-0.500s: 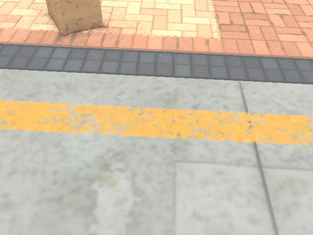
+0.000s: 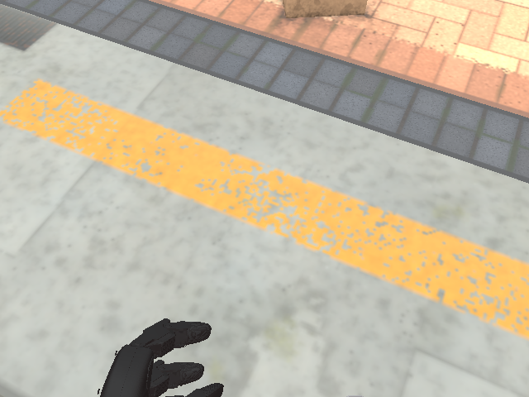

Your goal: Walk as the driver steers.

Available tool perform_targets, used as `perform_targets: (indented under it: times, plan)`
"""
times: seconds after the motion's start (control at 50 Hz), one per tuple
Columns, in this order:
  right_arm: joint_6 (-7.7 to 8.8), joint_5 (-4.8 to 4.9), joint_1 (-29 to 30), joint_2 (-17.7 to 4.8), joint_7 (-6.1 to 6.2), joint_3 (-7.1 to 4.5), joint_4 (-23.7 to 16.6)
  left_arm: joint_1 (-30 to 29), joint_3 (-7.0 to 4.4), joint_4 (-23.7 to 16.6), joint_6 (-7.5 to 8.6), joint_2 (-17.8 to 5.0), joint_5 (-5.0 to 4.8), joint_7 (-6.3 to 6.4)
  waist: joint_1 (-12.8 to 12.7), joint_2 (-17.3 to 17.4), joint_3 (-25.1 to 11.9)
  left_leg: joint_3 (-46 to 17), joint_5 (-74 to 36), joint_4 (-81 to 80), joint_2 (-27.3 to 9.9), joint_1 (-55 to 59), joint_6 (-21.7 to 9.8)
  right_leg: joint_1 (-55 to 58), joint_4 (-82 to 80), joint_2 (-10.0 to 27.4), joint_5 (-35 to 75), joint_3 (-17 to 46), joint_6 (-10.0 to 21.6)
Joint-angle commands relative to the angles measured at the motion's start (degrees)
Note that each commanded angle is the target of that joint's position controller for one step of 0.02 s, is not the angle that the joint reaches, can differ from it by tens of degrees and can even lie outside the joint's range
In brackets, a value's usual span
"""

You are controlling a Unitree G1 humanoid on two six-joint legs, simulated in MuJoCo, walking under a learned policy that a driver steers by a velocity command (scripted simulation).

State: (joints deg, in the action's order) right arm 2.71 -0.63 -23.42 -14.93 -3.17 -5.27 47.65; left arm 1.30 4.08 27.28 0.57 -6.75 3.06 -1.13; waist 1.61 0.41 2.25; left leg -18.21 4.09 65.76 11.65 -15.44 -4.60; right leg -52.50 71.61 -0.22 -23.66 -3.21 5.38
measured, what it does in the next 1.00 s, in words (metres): climbs, turning right: left foot, then right foot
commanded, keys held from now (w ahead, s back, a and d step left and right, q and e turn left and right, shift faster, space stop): shift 0.10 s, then e+shift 0.10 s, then w+e+shift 0.60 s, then w+q+shift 0.16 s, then shift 0.04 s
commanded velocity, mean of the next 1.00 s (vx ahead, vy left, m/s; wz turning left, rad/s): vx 0.62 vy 0.00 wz -0.40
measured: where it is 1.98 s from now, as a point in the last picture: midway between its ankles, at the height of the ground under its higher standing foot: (408, 213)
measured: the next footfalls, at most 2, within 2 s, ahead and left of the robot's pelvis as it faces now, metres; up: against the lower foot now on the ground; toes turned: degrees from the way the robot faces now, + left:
left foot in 0.34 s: +0.20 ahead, +0.11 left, +0.00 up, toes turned -3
right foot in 0.82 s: +0.56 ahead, -0.21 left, +0.00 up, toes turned -32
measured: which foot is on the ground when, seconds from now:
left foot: up 0.00-0.32, down 0.34-0.84, up 0.86-1.00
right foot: down 0.00-0.36, up 0.38-0.80, down 0.82-1.00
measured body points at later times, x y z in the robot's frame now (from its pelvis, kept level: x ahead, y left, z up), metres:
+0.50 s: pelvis +0.20 +0.00 +0.12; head +0.20 +0.02 +0.57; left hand +0.38 +0.25 +0.01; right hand +0.28 -0.27 +0.03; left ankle +0.16 +0.11 -0.62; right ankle +0.17 -0.11 -0.53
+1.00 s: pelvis +0.54 -0.18 +0.11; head +0.57 -0.17 +0.56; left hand +0.74 +0.02 -0.02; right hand +0.50 -0.43 -0.01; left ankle +0.56 +0.01 -0.50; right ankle +0.53 -0.19 -0.62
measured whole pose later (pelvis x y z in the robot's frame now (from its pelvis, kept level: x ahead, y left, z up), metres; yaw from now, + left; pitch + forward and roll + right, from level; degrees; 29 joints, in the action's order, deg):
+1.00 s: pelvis +0.54 -0.18 +0.11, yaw -28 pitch +0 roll -2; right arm 3.6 -0.6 -17.4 -12.0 -0.2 -1.1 43.2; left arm 17.3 -3.4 45.5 3.2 -15.9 1.9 -0.4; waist 1.8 -0.6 2.2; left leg -4.1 15.1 79.4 -7.0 -30.0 -1.8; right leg -13.6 30.3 -8.9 -17.6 -8.0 9.9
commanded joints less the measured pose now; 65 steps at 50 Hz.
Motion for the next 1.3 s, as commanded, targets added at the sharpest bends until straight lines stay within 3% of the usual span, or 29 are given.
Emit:
perform_targets:
  times: [0.02, 0.06, 0.1, 0.18, 0.2, 0.24, 0.3, 0.36, 0.38, 0.4, 0.44, 0.54, 0.7, 0.76, 0.8, 0.82, 0.84, 0.86, 0.88, 0.9, 0.94, 1.06, 1.08, 1.16, 1.22, 1.24, 1.26, 1.28, 1.3]
  plan:
    - [1.45, -0.26, 1.35, -4.04, -3.38, -0.58, -6.29, 13.57, -3.59, 7.36, 1.17, -9.51, -0.76, -5.81, -2.25, -2.73, -11.74, -6.16, -1.55, 48.5, 2.04, -37.42, -0.08, 34.35, -40.52, 17.22, 23.0, 45.97, 18.75]
    - [1.25, -3.99, 1.15, -0.61, -0.9, 3.23, -8.38, 7.24, -1.03, 13.75, 4.27, 0.5, -2.08, -3.56, 2.26, 3.42, -15.18, 3.03, 4.4, 32.17, -9.0, -38.05, 0.91, 34.82, -35.78, 14.16, 19.9, 27.78, 11.75]
    - [0.92, -3.81, 3.71, 0.83, -0.35, 4.79, -9.93, 0.61, -1.12, 15.85, 6.07, 1.93, -2.14, 0.34, 4.43, -2.63, -10.27, 6.46, 17.05, 28.64, -13.66, -32.98, 2.11, 23.45, -44.93, 11.21, 17.62, 19.69, 7.19]
    - [1.72, -0.55, 13.79, 0.64, -3.31, 6.48, -15.41, -1.52, -3.04, 17.34, 8.09, -7.33, -2.83, 0.47, 3.31, 0.66, -12.28, 16.95, 24.15, -7.57, -16.87, -13.34, 10.9, 15.77, -49.12, 1.92, 20.9, 4.24, 1.01]
    - [2.37, -0.19, 11.88, -0.8, -3.89, 5.69, -13.98, -3.82, -3.6, 15.34, 9.55, -10.54, -3.17, -0.58, 4.03, -3.31, -11.2, 19.09, 17.44, -9.95, -15.75, -1.06, 13.05, 11.04, -49.38, -0.45, 23.52, 2.38, -1.56]
    - [2.33, -1.72, 11.59, -7.23, -2.89, 3.05, -13.08, 3.47, -7.56, 16.04, 8.31, -20.2, -1.46, -2.15, 0.96, -4.55, -5.25, 21.47, 12.5, -10.59, -10.64, -3.48, 11.67, 15.33, -52.77, 4.39, 10.5, 9.16, 5.77]
    - [1.97, -2.63, 16.02, -5.31, 1.3, 3.49, -18.03, 8.96, -7.54, 15.68, 7.64, -16.28, -1.01, -2.95, -2.42, -4.71, -2.79, 15.57, 16.16, -27.49, -13.77, -8.73, 4.76, 29.67, -52.19, 13.09, -8.71, 25.05, 11.17]
    - [4.87, -2.52, 9.62, -4.19, 3.72, 3.13, -17.03, 7.59, -5.7, 13.67, 6.61, -9.61, -1.49, -2.89, 1.22, -2.12, -6.04, 11.8, 14.75, -34.95, -16.36, 10.84, -1.75, 20.78, -41.23, 8.87, -7.45, 25.73, 8.75]
    - [5.59, -1.98, 3.64, -8.08, 4.83, 1.64, -15.95, 6.25, -4.97, 10.76, 6.83, -7.38, -1.06, -3.21, 5.1, 13.52, -8.58, -10.82, 31.55, -43.19, -27.74, 25.12, -12.6, 0.44, -24.62, -2.03, -4.03, 14.93, 2.62]
    - [3.34, -1.85, -3.1, -11.01, 3.48, 0.24, -14.86, 3.95, -8.13, 9.95, 4.97, -13.95, -3.2, -1.69, 6.86, 12.89, -11.61, -20.1, 44.41, -53.73, -35.95, 28.63, -8.72, -4.73, -10.55, -2.69, -7.14, 3.82, 0.59]
    - [3.03, -1.31, 0.5, -6.32, 3.49, 1.54, -15.23, 4.2, -8.99, 10.58, 3.26, -13.89, -1.67, -1.15, 3.82, 0.78, -3.74, -13.22, 34.96, -53.85, -33.67, 22.07, -5.29, -6.33, -0.26, 0.39, 3.2, 8.49, -0.32]
    - [4.77, -0.49, 1.51, -3.56, 3.84, 2.12, -10.4, 2.49, -9.3, 9.31, 0.27, -12.39, -1.11, -3.87, 0.77, 3.76, 0.94, 11.58, 11.81, -57.94, -26.78, 16.33, 0.04, -4.22, 3.73, 3.31, 14.43, 6.71, -3.16]
    - [5.09, -1.31, -6.32, -6.13, 4.42, 1.25, -1.9, -9.69, -7.21, 3.4, -0.62, -10.97, -1.14, -5.73, 2.9, 4.21, 8.39, 30.53, -6.97, -62.87, -25.6, 19.26, 2.23, 2.48, -20.45, 4.13, 19.85, -4.69, 0.46]
    - [3.56, -0.88, -7.17, -9.56, 5.22, 0.65, 0.19, -5.24, -7.21, 4.04, -0.58, -12.07, -1.72, -4.57, -1.0, 6.28, 3.61, 35.87, -55.67, -51.24, -25.48, 23.35, 3.63, 18.0, -27.7, -3.78, 14.34, -12.34, 5.33]
    - [1.65, -0.79, -4.7, -13.73, 5.6, -0.6, -0.71, 12.09, -9.28, 7.81, 0.0, -16.33, -2.02, -3.2, -10.01, 9.9, -5.84, 34.73, -70.99, -29.17, -28.51, 21.65, 2.53, 36.41, -28.21, -7.74, 8.58, -10.54, 8.44]
    - [1.55, -0.82, -2.76, -13.82, 5.4, -0.47, -1.84, 25.27, -10.76, 11.97, 0.48, -18.57, -1.14, -2.22, -15.72, 8.93, -10.82, 33.43, -60.67, -12.93, -27.88, 10.36, 1.81, 55.25, -34.77, -7.61, 8.45, -3.76, 10.5]
    - [1.86, -1.65, -4.22, -7.11, 4.68, 0.89, -2.98, 24.27, -12.01, 13.36, 0.26, -21.73, -0.63, -1.13, -11.39, 0.21, -12.63, 31.35, -2.22, 5.53, -21.55, -7.74, 1.72, 69.33, -35.0, 4.09, -1.07, 12.8, 10.94]
    - [2.35, 0.73, -5.15, -4.32, 3.81, 1.89, -8.47, 20.31, -12.62, 11.07, 0.08, -26.36, -0.58, -0.76, -6.47, -10.75, -20.15, 23.58, 23.34, 24.9, -12.8, -26.07, 3.53, 79.3, -46.92, 17.73, -8.98, 44.48, 17.92]
    - [3.49, 0.95, 4.53, -8.0, 3.86, 1.27, -10.49, 22.06, -12.57, 10.18, -0.27, -23.74, -1.08, -0.06, -10.38, -0.82, -19.62, 15.92, 14.56, 27.87, -14.61, -29.24, 2.67, 74.67, -54.22, 17.14, -5.56, 44.16, 14.47]
    - [3.86, 2.02, 4.78, -6.87, 3.83, 1.72, -10.04, 20.6, -12.07, 12.03, 0.54, -22.48, -1.0, 0.64, -7.84, 1.06, -11.72, 15.92, 10.83, 26.63, -16.08, -29.34, 2.24, 65.64, -55.6, 18.02, 1.09, 37.27, 13.26]
    - [2.7, 0.68, 2.04, -4.66, 3.49, 2.64, -7.24, 17.49, -10.3, 13.33, 2.85, -17.82, -0.08, 1.51, -2.37, 7.82, -4.76, 13.7, 10.38, 20.39, -19.07, -22.78, 2.14, 48.82, -57.82, 15.42, 9.09, 25.38, 10.28]
    - [-0.47, -0.7, 7.1, -1.11, 1.57, 3.45, -7.12, 18.11, -7.61, 17.65, 6.59, -13.25, -2.66, 0.3, 1.59, -2.0, 5.05, 20.97, 4.68, -4.77, -17.11, -18.76, 3.2, 37.61, -60.5, 4.07, 63.85, 0.42, 1.98]
    - [2.02, 2.82, 11.23, -1.47, 2.46, 2.92, -8.78, 13.49, -7.08, 16.26, 6.52, -10.31, -3.82, 1.35, 0.76, -3.93, 2.55, 19.97, -1.25, -8.14, -16.71, -17.74, 3.63, 37.38, -58.71, 2.85, 60.62, -0.32, 0.1]
    - [5.03, 0.96, 19.12, 0.16, 0.98, 3.69, -10.54, 22.53, -7.91, 18.89, 5.02, -16.58, -4.02, 4.42, -3.36, -2.9, -2.32, 26.05, -20.16, -33.67, -7.93, -9.16, 4.66, 45.54, -53.56, 3.43, 62.89, -0.23, -2.27]
    - [4.35, 0.89, 8.67, -5.7, 0.45, 1.36, -8.26, 19.77, -8.83, 18.66, 3.73, -18.27, -3.1, 5.53, 2.85, -9.15, -6.84, 23.28, -18.65, -36.65, -4.79, 1.03, 2.31, 51.99, -41.76, 5.45, 70.24, 1.65, -5.1]
    - [4.15, 0.93, 0.09, -7.74, 0.96, 0.42, -6.07, 14.64, -9.09, 17.5, 3.28, -18.44, -2.74, 5.34, 8.82, -9.02, -8.63, 20.68, -24.2, -41.1, -7.4, 8.21, 0.15, 50.22, -30.01, 4.32, 68.44, 0.17, -6.47]
    - [3.53, -0.28, -8.45, -9.44, 1.8, 0.48, -3.31, 11.06, -8.56, 15.69, 2.93, -16.13, -2.56, 4.86, 12.54, 0.08, -13.04, 13.41, -45.11, -42.46, -16.22, 17.92, -3.49, 45.18, -4.42, -1.82, 37.1, -2.11, -8.21]
    - [4.22, -3.8, -4.0, -9.21, 1.9, 2.04, -3.89, 29.23, -6.11, 17.73, 2.28, -6.22, -2.86, 3.22, 0.91, 16.44, -25.03, -8.09, -70.26, -28.7, -33.51, 39.63, -16.95, 24.77, 18.06, -8.16, -17.51, 9.6, -11.01]
    - [3.95, -3.28, -1.29, -6.76, 1.72, 1.81, -5.85, 31.07, -6.57, 20.0, 2.85, -12.19, -4.88, 1.85, 4.65, 8.99, -32.42, -15.16, -59.2, -35.69, -34.07, 37.7, -20.33, 23.44, 20.2, -8.38, -12.92, 22.16, -8.42]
